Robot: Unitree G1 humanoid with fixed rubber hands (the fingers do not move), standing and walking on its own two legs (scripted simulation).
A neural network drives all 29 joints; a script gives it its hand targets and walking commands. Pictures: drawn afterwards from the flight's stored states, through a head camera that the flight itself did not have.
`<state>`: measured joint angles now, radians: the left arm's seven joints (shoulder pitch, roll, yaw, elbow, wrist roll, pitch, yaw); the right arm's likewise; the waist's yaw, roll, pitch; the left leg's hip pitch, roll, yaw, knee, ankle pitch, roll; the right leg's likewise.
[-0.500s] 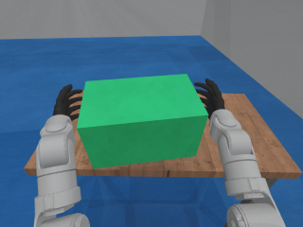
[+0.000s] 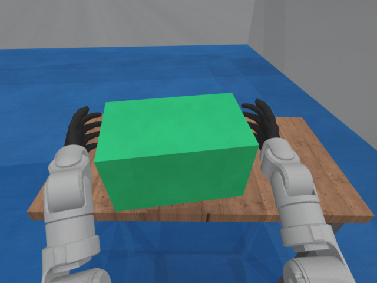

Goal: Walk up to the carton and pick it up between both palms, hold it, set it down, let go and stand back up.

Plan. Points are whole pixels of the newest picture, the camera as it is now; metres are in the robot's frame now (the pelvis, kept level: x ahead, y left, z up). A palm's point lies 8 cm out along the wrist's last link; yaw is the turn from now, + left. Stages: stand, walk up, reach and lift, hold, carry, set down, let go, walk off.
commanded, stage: hold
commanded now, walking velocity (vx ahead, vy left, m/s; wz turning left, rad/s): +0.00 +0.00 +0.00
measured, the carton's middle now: (175, 150) +0.38 +0.00 +0.15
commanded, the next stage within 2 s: set down in 1.56 s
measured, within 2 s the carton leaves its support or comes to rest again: neither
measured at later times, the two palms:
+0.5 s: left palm (77, 146) +0.35 +0.19 +0.19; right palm (263, 138) +0.35 -0.18 +0.19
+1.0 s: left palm (75, 145) +0.36 +0.20 +0.19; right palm (261, 140) +0.35 -0.17 +0.19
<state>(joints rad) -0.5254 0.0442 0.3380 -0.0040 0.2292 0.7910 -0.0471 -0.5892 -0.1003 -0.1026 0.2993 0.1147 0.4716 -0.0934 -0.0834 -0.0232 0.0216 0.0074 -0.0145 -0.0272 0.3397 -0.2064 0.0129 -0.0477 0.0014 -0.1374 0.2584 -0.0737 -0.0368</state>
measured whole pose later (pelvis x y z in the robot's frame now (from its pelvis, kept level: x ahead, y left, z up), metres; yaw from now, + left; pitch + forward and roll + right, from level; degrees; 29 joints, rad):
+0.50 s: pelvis +0.00 +0.00 +0.00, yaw +0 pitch -7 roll +0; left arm -0.59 0.05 0.38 0.10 0.25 0.79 -0.07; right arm -0.63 -0.08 -0.12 0.37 0.07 0.48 -0.09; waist -0.08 -0.03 0.01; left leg 0.00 -0.02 -0.02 0.33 -0.20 0.02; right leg -0.07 0.00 -0.13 0.26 -0.07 -0.03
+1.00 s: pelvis +0.00 +0.02 +0.00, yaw -1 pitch -7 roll -1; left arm -0.55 0.03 0.34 0.04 0.23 0.79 -0.04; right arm -0.58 -0.11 -0.11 0.33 0.12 0.47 -0.08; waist -0.08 -0.02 0.00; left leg -0.01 -0.03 -0.01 0.35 -0.22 0.03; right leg -0.06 -0.01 -0.12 0.24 -0.06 -0.02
